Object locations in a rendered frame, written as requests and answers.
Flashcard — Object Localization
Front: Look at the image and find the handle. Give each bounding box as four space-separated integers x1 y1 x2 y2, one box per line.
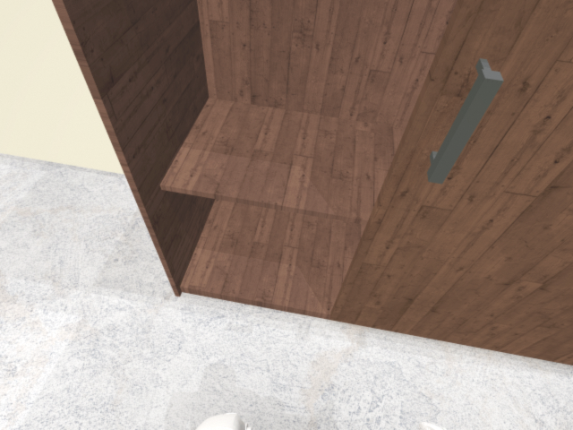
427 58 504 184

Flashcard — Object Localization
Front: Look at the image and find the wardrobe door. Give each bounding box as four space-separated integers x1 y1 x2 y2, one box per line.
330 0 573 365

